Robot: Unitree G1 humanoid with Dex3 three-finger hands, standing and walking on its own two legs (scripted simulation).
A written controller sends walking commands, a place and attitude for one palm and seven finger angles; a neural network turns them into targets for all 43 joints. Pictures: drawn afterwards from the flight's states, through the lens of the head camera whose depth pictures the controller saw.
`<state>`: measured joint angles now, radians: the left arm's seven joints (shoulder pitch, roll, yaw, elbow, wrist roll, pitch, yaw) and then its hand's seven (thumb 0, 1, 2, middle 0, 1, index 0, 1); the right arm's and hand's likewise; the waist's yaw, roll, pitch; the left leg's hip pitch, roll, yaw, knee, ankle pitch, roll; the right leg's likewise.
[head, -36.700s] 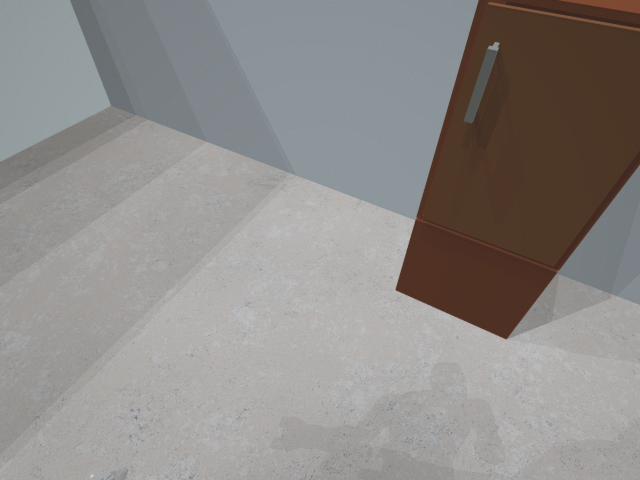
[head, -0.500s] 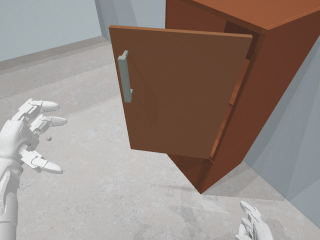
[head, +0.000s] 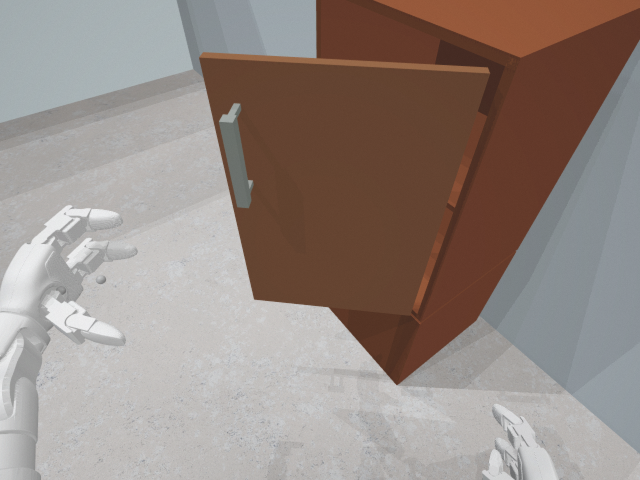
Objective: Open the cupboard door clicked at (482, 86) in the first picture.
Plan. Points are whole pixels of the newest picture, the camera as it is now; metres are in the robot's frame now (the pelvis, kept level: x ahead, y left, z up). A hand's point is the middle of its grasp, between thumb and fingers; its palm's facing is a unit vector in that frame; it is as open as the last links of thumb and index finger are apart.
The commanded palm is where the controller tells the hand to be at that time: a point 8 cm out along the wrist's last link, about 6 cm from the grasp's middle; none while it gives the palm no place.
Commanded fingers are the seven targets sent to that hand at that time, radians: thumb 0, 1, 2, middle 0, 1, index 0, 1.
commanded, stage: raise the hand with hooked fingers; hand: left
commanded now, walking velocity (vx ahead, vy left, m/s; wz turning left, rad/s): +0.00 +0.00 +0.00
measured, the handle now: (240, 158) +0.55 +0.18 +0.11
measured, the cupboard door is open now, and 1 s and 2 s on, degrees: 47 47 47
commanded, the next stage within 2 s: move the hooked fingers beside the handle in 0.04 s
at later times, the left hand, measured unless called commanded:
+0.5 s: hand (130, 246) +0.34 +0.26 +0.13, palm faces +0.00 -1.00 -0.03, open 14.0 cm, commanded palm +0.31 +0.31 +0.13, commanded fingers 0.00 -0.50 0.30 -0.30 -1.20 -0.30 -1.20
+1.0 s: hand (154, 218) +0.39 +0.26 +0.12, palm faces +0.00 -1.00 -0.01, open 14.0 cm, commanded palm +0.38 +0.30 +0.12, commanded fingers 0.00 -0.50 0.30 -0.30 -1.20 -0.30 -1.20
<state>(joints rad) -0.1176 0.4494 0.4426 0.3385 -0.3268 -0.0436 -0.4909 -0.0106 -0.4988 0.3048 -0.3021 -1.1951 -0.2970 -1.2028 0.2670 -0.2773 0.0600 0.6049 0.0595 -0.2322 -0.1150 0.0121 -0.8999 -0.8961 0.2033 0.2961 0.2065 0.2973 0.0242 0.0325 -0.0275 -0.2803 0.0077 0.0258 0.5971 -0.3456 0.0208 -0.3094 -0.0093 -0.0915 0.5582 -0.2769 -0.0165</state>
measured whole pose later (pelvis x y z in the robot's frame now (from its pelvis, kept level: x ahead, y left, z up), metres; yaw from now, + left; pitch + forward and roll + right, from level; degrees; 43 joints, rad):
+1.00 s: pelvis +0.00 +0.00 +0.00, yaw -1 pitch +6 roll -1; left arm -0.51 0.49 0.41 0.77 -0.24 -0.14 -0.44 -0.01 -0.50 0.30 -0.30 -1.20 -0.30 -1.20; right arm 0.33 -0.28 0.05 0.64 0.05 -0.14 -0.10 0.01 -0.90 -0.90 0.20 0.30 0.21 0.30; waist -0.04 0.02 -0.05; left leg -0.38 0.01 0.04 0.62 -0.35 0.03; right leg -0.42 -0.01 -0.07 0.59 -0.28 -0.01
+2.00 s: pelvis +0.01 +0.01 -0.01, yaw -3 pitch +15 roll -2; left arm -0.87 0.63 0.46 1.17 -0.14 -0.27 -0.42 -0.01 -0.50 0.30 -0.30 -1.19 -0.30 -1.20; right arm 0.43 -0.29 0.04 0.64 0.02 0.05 -0.05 0.00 -0.90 -0.90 0.20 0.30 0.21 0.30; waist -0.14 0.01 -0.08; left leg -0.58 0.03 0.06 0.72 -0.40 0.04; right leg -0.60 0.01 -0.06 0.64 -0.29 0.00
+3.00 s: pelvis +0.01 +0.02 -0.02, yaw -2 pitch +14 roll -3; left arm -0.89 0.63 0.41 1.19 -0.13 -0.24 -0.40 -0.01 -0.50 0.30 -0.30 -1.20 -0.30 -1.20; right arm 0.39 -0.28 0.05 0.62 0.03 0.04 -0.05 0.00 -0.90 -0.90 0.20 0.30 0.21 0.30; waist -0.14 0.01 -0.08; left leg -0.59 0.02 0.04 0.75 -0.41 0.04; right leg -0.61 0.00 -0.07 0.66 -0.30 0.00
